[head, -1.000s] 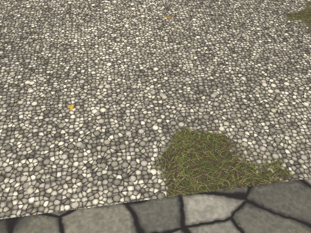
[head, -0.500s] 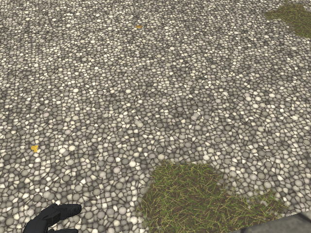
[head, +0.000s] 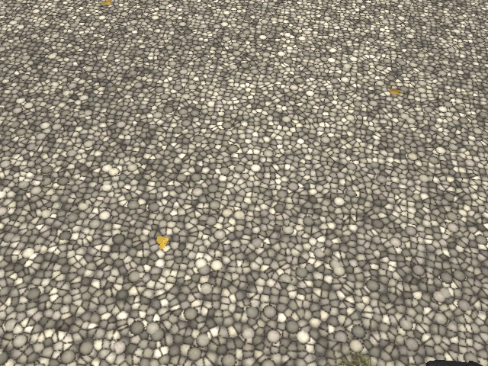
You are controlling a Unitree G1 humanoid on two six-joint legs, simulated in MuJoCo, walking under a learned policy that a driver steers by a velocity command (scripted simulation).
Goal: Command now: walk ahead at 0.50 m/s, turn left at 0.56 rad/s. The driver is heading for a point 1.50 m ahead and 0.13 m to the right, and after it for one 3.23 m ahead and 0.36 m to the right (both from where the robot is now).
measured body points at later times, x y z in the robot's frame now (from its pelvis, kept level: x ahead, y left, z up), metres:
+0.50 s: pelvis +0.31 -0.01 -0.02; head +0.32 -0.03 +0.43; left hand +0.45 +0.27 -0.10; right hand +0.42 -0.29 -0.14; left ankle +0.13 +0.10 -0.69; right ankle +0.43 -0.08 -0.75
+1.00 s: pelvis +0.59 +0.01 -0.03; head +0.60 +0.01 +0.42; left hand +0.67 +0.29 -0.15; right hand +0.77 -0.27 -0.09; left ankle +0.69 +0.10 -0.76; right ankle +0.43 -0.08 -0.72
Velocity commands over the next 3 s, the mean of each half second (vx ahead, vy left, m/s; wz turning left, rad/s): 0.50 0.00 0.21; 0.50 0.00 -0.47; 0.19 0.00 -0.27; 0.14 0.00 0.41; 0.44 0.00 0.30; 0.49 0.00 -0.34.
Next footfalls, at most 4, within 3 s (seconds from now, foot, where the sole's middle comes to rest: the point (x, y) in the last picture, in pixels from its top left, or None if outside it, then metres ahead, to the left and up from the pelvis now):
0.46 right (287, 365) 0.47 -0.08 -0.79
0.94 left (228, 271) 0.73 0.09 -0.79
1.38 right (319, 261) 0.78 -0.18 -0.79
1.78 left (236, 253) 0.79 0.08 -0.79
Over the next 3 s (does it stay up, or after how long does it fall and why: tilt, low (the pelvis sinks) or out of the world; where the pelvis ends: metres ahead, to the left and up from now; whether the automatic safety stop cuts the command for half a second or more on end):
stays up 1.31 -0.01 -0.01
